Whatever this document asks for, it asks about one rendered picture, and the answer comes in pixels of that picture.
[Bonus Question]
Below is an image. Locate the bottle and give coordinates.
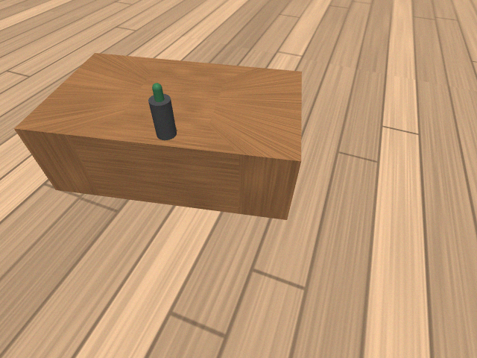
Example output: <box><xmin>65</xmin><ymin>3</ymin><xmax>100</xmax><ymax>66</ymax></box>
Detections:
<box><xmin>148</xmin><ymin>83</ymin><xmax>177</xmax><ymax>140</ymax></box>

